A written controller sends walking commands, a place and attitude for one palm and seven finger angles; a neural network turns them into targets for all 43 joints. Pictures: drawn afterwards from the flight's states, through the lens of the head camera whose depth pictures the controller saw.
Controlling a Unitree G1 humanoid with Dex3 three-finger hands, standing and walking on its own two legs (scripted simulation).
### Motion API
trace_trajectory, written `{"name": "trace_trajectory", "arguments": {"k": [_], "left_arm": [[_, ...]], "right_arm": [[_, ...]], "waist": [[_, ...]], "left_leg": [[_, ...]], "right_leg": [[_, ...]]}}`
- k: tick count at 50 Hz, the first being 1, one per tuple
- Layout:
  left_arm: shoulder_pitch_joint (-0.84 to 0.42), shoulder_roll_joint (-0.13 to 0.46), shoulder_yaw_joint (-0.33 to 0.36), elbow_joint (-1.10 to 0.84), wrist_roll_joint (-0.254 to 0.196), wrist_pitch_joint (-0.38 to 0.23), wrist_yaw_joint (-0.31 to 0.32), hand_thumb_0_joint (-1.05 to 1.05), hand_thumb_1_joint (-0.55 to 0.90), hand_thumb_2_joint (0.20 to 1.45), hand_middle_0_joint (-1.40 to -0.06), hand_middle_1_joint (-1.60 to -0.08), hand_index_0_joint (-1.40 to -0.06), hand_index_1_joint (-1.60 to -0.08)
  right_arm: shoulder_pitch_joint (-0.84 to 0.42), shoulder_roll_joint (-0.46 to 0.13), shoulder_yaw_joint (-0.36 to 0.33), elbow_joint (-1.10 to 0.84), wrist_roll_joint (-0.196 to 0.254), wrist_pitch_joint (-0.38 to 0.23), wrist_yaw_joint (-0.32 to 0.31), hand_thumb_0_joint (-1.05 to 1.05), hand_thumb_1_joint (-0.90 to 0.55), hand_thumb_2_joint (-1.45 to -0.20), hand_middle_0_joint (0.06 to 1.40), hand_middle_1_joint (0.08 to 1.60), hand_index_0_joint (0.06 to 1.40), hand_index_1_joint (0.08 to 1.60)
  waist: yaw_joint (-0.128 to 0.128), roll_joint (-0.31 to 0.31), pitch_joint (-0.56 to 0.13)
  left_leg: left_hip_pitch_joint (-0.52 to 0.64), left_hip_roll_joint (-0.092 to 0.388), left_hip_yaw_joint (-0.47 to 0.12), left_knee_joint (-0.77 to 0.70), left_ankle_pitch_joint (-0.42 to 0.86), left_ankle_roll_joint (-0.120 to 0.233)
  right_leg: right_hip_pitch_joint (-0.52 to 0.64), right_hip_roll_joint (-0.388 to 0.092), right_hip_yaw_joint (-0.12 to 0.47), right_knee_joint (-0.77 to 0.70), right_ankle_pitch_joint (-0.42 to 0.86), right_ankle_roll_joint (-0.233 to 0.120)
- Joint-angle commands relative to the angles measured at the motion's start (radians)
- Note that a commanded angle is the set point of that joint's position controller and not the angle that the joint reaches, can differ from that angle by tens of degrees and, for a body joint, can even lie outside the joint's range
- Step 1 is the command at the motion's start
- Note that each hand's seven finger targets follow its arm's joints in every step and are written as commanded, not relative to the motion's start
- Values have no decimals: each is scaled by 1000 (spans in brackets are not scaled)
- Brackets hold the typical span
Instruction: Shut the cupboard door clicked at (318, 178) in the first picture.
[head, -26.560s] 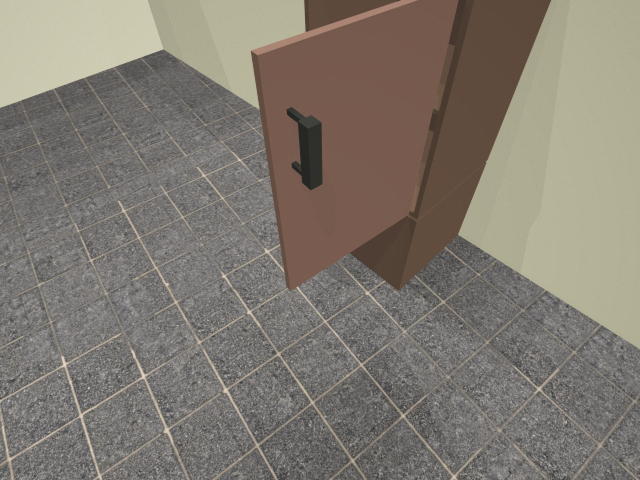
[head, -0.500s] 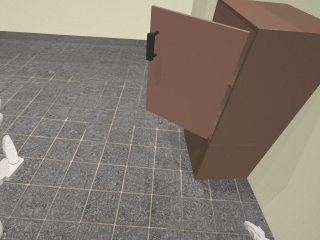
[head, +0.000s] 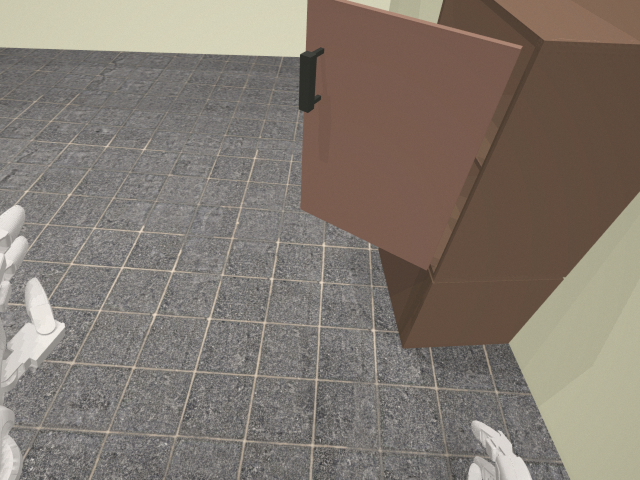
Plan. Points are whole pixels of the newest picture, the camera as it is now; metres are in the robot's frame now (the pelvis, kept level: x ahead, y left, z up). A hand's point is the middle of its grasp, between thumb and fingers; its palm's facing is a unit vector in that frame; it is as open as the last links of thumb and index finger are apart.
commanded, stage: stop stepping back and stand still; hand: left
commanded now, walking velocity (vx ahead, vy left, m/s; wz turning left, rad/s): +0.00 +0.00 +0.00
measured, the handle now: (313, 79) +0.89 +0.07 +0.09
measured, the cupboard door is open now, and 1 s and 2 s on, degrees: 53 53 53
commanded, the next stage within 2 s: let the arm hang, fingers relaxed in 0.08 s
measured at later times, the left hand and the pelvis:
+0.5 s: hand out of the picture +0.06 +0.15 -0.18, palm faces +0.06 -0.99 -0.15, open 7.0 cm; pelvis +0.00 -0.03 -0.01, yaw +2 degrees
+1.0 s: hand out of the picture -0.04 +0.14 -0.17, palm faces +0.03 -0.98 -0.19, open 7.4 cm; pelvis +0.01 -0.02 +0.00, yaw +0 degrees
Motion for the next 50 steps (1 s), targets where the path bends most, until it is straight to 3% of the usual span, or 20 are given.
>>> {"name": "trace_trajectory", "arguments": {"k": [1, 4, 8, 9, 10, 11, 13, 15, 16, 17, 20, 22, 25, 26, 27, 30, 33, 37, 41, 50], "left_arm": [[94, 263, 189, -301, -10, -106, 21, 0, 900, 900, -200, -300, -200, -300], [186, 258, 214, -258, -32, -103, 18, 0, 900, 900, -200, -300, -200, -300], [166, 237, 188, -213, -41, -91, 12, 0, 900, 900, -200, -300, -200, -300], [31, 39, -281, 453, 26, 45, -123, 0, 900, 900, -200, -300, -200, -300], [2, 41, -258, 509, 26, 123, -135, 0, 900, 900, -200, -300, -200, -300], [-7, 28, -263, 497, 20, 150, -135, 0, 900, 900, -200, -300, -200, -300], [-58, 24, -279, 592, 35, 142, -141, 0, 900, 900, -200, -300, -200, -300], [-94, 49, -287, 706, 46, 138, -148, 0, 900, 900, -200, -300, -200, -300], [-120, 54, -289, 769, 50, 135, -150, 0, 900, 900, -200, -300, -200, -300], [-136, 54, -299, 836, 52, 135, -150, 0, 900, 900, -200, -300, -200, -300], [-180, 15, -331, 1003, 45, 151, -142, 0, 900, 900, -200, -300, -200, -300], [-187, 19, -341, 1091, 46, 154, -139, 0, 900, 900, -200, -300, -200, -300], [-141, -14, -349, 1231, 40, 147, -138, 0, 900, 900, -200, -300, -200, -300], [-104, -44, -334, 1262, 42, 148, -134, 0, 900, 900, -200, -300, -200, -300], [-81, -34, -335, 1301, 42, 146, -134, 0, 900, 900, -200, -300, -200, -300], [-56, -50, -344, 1393, 38, 137, -138, 0, 900, 900, -200, -300, -200, -300], [-56, -70, -355, 1458, 37, 131, -136, 0, 900, 900, -200, -300, -200, -300], [-42, -93, -362, 1518, 37, 128, -128, 0, 900, 900, -200, -300, -200, -300], [-18, -121, -370, 1561, 37, 134, -123, 0, 900, 900, -200, -300, -200, -300], [15, -145, -370, 1588, 39, 135, -115, 0, 900, 900, -200, -300, -200, -300]], "right_arm": [[-107, -123, -48, -165, -1, -41, 3, 0, -900, -900, 200, 300, 200, 300], [-103, -128, -54, -165, 5, -15, 7, 0, -900, -900, 200, 300, 200, 300], [-93, -139, -55, -156, 13, -4, 0, 0, -900, -900, 200, 300, 200, 300], [-170, -300, -71, -27, 43, -86, 78, 0, -900, -900, 200, 300, 200, 300], [-88, -281, -102, 20, 22, -51, 83, 0, -900, -900, 200, 300, 200, 300], [-72, -279, -101, 10, 18, -34, 80, 0, -900, -900, 200, 300, 200, 300], [-51, -272, -83, 32, 10, 3, 78, 0, -900, -900, 200, 300, 200, 300], [-77, -267, -66, 39, 0, 26, 70, 0, -900, -900, 200, 300, 200, 300], [-86, -263, -63, 50, -4, 35, 68, 0, -900, -900, 200, 300, 200, 300], [-87, -248, -61, 64, -9, 46, 69, 0, -900, -900, 200, 300, 200, 300], [-66, -181, -42, 132, -22, 95, 72, 0, -900, -900, 200, 300, 200, 300], [-47, -169, -38, 168, -26, 112, 73, 0, -900, -900, 200, 300, 200, 300], [-23, -137, -29, 234, -24, 111, 63, 0, -900, -900, 200, 300, 200, 300], [-18, -127, -34, 245, -29, 109, 57, 0, -900, -900, 200, 300, 200, 300], [-15, -131, -35, 262, -26, 108, 54, 0, -900, -900, 200, 300, 200, 300], [15, -117, -34, 316, -21, 101, 46, 0, -900, -900, 200, 300, 200, 300], [54, -115, -38, 363, -15, 97, 40, 0, -900, -900, 200, 300, 200, 300], [93, -110, -39, 418, -11, 97, 36, 0, -900, -900, 200, 300, 200, 300], [106, -87, -37, 461, -13, 106, 34, 0, -900, -900, 200, 300, 200, 300], [122, -40, -32, 504, -13, 105, 34, 0, -900, -900, 200, 300, 200, 300]], "waist": [[8, 137, -119], [-3, 113, -159], [-9, 115, -153], [-33, 104, -35], [-29, 98, -128], [-21, 99, -116], [-10, -15, -140], [0, -145, -112], [-2, -208, -94], [-6, -217, -73], [-28, -106, 36], [-37, 22, 86], [-27, 186, 106], [-9, 248, 82], [3, 262, 67], [4, 225, 24], [-7, 89, 24], [-11, -6, 64], [-14, -38, 140], [-7, 3, 163]], "left_leg": [[79, 174, -219, -143, -202, -104], [125, 175, -183, -55, 28, -106], [169, 202, -185, -32, 159, -93], [131, 187, -172, 178, 526, -88], [244, 197, -158, 188, 606, -112], [252, 209, -162, 186, 593, -107], [196, 233, -206, 158, 517, -52], [115, 211, -233, 126, 318, -14], [105, 186, -232, 132, 228, -15], [101, 162, -215, 148, 188, -26], [134, 110, -180, 154, -26, -49], [147, 109, -179, 138, -45, -55], [101, 140, -225, 29, -60, -44], [72, 152, -245, -16, -104, -34], [50, 157, -252, -29, -102, -30], [73, 159, -239, -46, -82, -34], [134, 169, -231, -48, -30, -33], [166, 172, -213, -59, -14, -30], [157, 168, -201, -93, -91, -31], [146, 159, -191, -110, -89, -29]], "right_leg": [[18, -28, 14, -65, 43, -29], [2, -48, 29, -58, 116, -32], [-33, -39, 28, -41, 174, -13], [-150, -114, -26, 58, 396, -25], [-189, -104, 40, 51, 303, -35], [-214, -91, 27, 54, 182, -31], [-174, -82, 16, 83, 111, -31], [-113, -101, 60, 46, 147, -42], [-117, -121, 91, 23, 163, -58], [-128, -148, 116, 7, 209, -76], [-247, -188, 161, -84, -2, -113], [-280, -175, 163, -117, -88, -113], [-197, -128, 139, -107, -68, -83], [-131, -113, 123, -98, -42, -73], [-72, -107, 110, -95, -1, -65], [-11, -115, 114, -114, 48, -70], [-28, -113, 102, -136, 62, -66], [-55, -111, 100, -158, 60, -61], [-108, -107, 103, -168, -1, -55], [-108, -106, 104, -155, 12, -50]]}}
